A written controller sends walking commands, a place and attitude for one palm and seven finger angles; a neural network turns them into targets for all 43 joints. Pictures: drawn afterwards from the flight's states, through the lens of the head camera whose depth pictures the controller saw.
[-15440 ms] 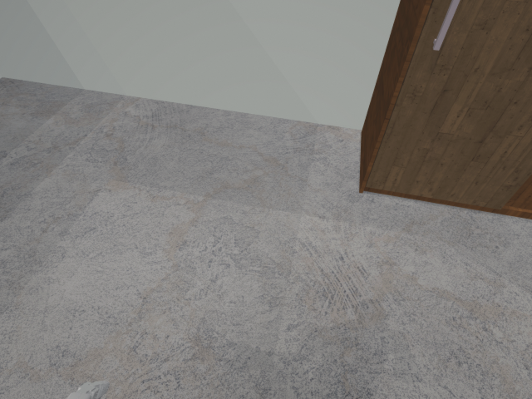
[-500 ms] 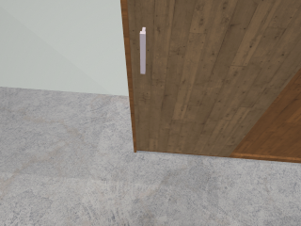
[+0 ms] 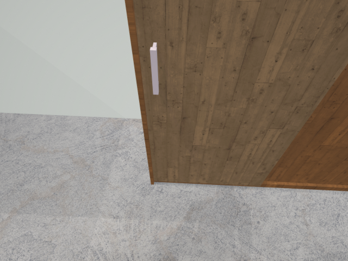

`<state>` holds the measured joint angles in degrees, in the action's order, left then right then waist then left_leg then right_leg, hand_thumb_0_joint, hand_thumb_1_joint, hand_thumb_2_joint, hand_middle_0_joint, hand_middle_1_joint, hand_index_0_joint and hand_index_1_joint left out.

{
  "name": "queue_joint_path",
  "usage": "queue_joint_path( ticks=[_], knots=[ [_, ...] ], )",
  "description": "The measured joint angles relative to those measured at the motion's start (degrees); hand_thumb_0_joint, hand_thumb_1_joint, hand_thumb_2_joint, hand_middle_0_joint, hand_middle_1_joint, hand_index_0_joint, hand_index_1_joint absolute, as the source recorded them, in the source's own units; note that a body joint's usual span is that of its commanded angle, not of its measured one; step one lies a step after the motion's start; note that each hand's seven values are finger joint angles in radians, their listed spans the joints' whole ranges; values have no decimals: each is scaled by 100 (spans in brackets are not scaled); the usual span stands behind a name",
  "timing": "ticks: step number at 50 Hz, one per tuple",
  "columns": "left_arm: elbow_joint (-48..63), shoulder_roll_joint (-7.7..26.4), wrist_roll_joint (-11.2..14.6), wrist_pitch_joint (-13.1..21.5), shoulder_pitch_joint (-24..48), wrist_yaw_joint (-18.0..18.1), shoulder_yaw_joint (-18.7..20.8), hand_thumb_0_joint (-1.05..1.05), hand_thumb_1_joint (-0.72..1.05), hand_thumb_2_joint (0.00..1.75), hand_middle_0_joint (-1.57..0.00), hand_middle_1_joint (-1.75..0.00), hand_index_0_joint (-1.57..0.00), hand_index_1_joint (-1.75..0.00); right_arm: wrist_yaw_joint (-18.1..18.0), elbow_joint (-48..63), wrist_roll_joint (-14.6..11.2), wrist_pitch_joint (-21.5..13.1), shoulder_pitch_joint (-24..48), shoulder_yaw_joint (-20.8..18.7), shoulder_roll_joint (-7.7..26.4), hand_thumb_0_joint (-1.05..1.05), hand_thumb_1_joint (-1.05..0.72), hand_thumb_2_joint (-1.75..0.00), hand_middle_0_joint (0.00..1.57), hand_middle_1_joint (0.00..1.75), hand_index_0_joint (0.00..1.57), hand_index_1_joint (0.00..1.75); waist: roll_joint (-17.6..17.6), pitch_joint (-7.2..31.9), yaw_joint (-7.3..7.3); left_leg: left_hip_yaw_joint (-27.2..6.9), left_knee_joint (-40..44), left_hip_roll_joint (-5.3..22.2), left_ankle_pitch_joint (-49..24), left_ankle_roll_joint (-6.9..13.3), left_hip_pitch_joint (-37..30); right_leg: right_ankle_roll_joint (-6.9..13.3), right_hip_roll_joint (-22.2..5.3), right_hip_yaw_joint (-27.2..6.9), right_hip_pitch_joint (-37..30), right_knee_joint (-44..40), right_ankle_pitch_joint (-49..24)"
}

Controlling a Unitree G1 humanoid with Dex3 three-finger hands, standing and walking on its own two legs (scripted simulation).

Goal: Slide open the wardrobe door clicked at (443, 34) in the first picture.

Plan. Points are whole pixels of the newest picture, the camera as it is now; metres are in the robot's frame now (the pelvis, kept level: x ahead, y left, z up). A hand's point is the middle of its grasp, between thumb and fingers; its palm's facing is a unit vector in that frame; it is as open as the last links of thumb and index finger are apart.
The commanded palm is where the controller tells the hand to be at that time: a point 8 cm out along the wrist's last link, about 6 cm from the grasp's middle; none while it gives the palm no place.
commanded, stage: look again from close up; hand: left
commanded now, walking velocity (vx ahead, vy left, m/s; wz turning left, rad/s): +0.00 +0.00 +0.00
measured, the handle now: (155, 69) +0.65 +0.10 +0.09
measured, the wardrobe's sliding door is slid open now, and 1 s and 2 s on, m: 0.00 0.00 0.00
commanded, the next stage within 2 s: shuffle to correct the standing spot in 0.16 s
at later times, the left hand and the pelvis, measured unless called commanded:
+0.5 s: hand out of the picture +0.01 +0.15 -0.18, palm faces +0.04 -0.99 -0.16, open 7.3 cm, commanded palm none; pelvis +0.04 -0.01 -0.01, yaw -1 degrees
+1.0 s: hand (116, 246) +0.19 +0.17 -0.18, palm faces +0.03 -0.99 -0.15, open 7.3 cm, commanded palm none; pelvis +0.18 +0.00 +0.00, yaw +0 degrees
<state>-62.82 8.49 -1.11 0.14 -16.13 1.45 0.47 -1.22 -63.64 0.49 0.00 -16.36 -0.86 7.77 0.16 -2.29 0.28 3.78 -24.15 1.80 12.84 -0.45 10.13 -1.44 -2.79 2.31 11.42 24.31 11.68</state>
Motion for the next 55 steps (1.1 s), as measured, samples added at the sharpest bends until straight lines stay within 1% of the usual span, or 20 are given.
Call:
queue_joint_path(
  ticks=[7, 15, 18, 25, 29, 32, 35, 36, 37, 38, 39, 40, 41, 43, 44, 46, 48, 50, 53, 55],
  knots=[
    [0, -17, 11, 16, -1, 9, 17, 0, 91, 89, -20, -30, -20, -30, -9, -75, 7, -7, -103, 7, -80, 0, -91, -90, 20, 30, 20, 30, -34, -28, 17, -2, 4, 33, 18, -29, 3, 30, 33, 3, 9, 3, 22],
    [-24, -52, 12, 23, -48, 11, 23, 0, 91, 89, -20, -30, -20, -30, -25, -105, 7, -24, -129, -6, -92, 0, -91, -90, 20, 30, 20, 30, -29, -30, 18, -2, -30, 66, 74, -53, -5, 51, 64, 4, 2, 32, 75],
    [-35, -56, -3, 16, -112, -12, 36, 0, 91, 89, -20, -30, -20, -30, -23, -107, 34, -25, -163, -20, -89, 0, -91, -90, 20, 30, 20, 30, 5, 29, 7, 13, -76, 68, 137, -57, -12, 62, 63, -11, 27, 125, 158],
    [-27, -72, -56, -22, -416, -110, 130, 0, 91, 89, -20, -30, -20, -30, -11, -63, 74, 4, -406, -100, -62, 0, -91, -90, 20, 30, 20, 30, 33, 253, -14, 31, -399, 105, 544, -49, 14, 150, 94, -50, 114, 555, 642],
    [-31, -105, -51, 45, -556, -140, 165, 0, 91, 89, -20, -30, -20, -30, -24, -31, 58, -51, -519, -118, -35, 0, -91, -90, 20, 30, 20, 30, -34, 249, -20, -1, -651, 168, 834, -95, 29, 147, 141, -24, 98, 752, 878],
    [-37, -148, -44, 147, -614, -127, 197, 0, 91, 89, -20, -30, -20, -30, -24, -23, 48, -73, -536, -112, -13, 0, -91, -90, 20, 30, 20, 30, -110, 207, -17, -38, -1181, 239, 1073, -4, 230, 154, 182, 98, 13, 801, 1077],
    [-30, -182, -74, 254, -668, -70, 233, 0, 91, 89, -20, -30, -20, -30, -1, -18, 42, -47, -385, -111, -6, 0, -91, -90, 20, 30, 20, 30, -67, 95, -109, 50, -2101, 196, 1502, 57, 679, 138, 158, 207, -210, 653, 1160],
    [-31, -186, -92, 272, -701, -49, 238, 0, 91, 89, -20, -30, -20, -30, 9, 5, 30, -57, -299, -113, -5, 0, -91, -90, 20, 30, 20, 30, -22, 46, -152, 94, -2156, 159, 1601, 74, 783, 124, 135, 209, -287, 611, 1185],
    [-41, -183, -100, 272, -744, -33, 240, 0, 91, 89, -20, -30, -20, -30, 18, 48, 18, -85, -203, -115, -6, 0, -91, -90, 20, 30, 20, 30, 42, -2, -183, 154, -1955, 120, 1552, 91, 812, 94, 100, 191, -347, 617, 1233],
    [-63, -177, -88, 253, -799, -30, 238, 0, 91, 89, -20, -30, -20, -30, 22, 114, 14, -146, -112, -113, -3, 0, -91, -90, 20, 30, 20, 30, 112, -45, -190, 226, -1499, 77, 1262, 113, 744, 70, 59, 153, -364, 729, 1327],
    [-104, -194, -59, 215, -853, -39, 238, 0, 91, 89, -20, -30, -20, -30, 11, 189, 36, -247, -35, -119, 25, 0, -91, -90, 20, 30, 20, 30, 121, -79, -181, 264, -1217, 90, 735, 168, 664, 96, 51, 123, -250, 1095, 1423],
    [-184, -190, -30, 145, -859, -47, 225, 0, 91, 89, -20, -30, -20, -30, -28, 230, 58, -336, 44, -128, 26, 0, -91, -90, 20, 30, 20, 30, 176, -112, -156, 345, -1314, 78, 696, 207, 609, 124, 28, 47, -31, 1756, 1567],
    [-254, -182, -14, 66, -850, -50, 218, 0, 91, 89, -20, -30, -20, -30, -59, 273, 74, -384, 87, -120, 18, 0, -92, -90, 20, 30, 20, 30, 214, -113, -125, 422, -1363, 73, 849, 232, 502, 173, 52, -43, 227, 2481, 1687],
    [-329, -145, -33, -29, -789, -52, 230, 0, 91, 89, -20, -30, -20, -30, -94, 327, 98, -419, 67, -95, -14, 0, -92, -90, 20, 30, 20, 30, 231, -28, -40, 504, -1170, 81, 1074, 241, 223, 224, 95, -32, 740, 3600, 1644],
    [-321, -114, -47, -48, -713, -65, 241, 0, 91, 89, -20, -30, -20, -30, -108, 335, 100, -431, 23, -84, -33, 0, -92, -90, 20, 30, 20, 30, 220, 6, 1, 502, -997, 85, 1085, 231, 86, 212, 83, 39, 971, 3932, 1531],
    [-204, -41, -63, -48, -482, -103, 262, 0, 91, 89, -20, -30, -20, -30, -120, 309, 97, -455, -92, -51, -84, 0, -93, -90, 20, 30, 20, 30, 176, 14, 46, 450, -613, 102, 971, 154, -162, 161, 23, 178, 1367, 4175, 1256],
    [-16, 20, -55, -24, -208, -141, 275, 0, 91, 89, -20, -30, -20, -30, -119, 234, 95, -451, -211, -19, -144, 0, -92, -90, 20, 30, 20, 30, 133, -25, 45, 401, -253, 116, 860, 139, -391, 119, -50, 244, 1666, 3985, 964],
    [152, 87, -67, -17, 65, -136, 295, 1, 92, 89, -20, -30, -20, -30, -116, 150, 103, -420, -319, -2, -204, 0, -92, -90, 20, 30, 20, 30, 92, -92, 48, 371, 19, 141, 805, 94, -598, 101, -114, 290, 1842, 3470, 691],
    [335, 219, -37, -5, 421, -155, 316, 1, 94, 89, -20, -30, -20, -30, -117, 51, 120, -345, -447, -1, -265, 0, -91, -90, 20, 30, 20, 30, 33, -240, 111, 366, 181, 189, 876, -20, -850, 121, -143, 374, 1857, 2351, 331],
    [440, 268, -34, 35, 614, -147, 300, 1, 93, 89, -20, -30, -20, -30, -127, -10, 108, -267, -523, -13, -270, 0, -91, -90, 20, 30, 20, 30, -36, -363, 174, 339, -6, 250, 1077, -106, -938, 155, -71, 427, 1646, 1495, -28]
  ],
)
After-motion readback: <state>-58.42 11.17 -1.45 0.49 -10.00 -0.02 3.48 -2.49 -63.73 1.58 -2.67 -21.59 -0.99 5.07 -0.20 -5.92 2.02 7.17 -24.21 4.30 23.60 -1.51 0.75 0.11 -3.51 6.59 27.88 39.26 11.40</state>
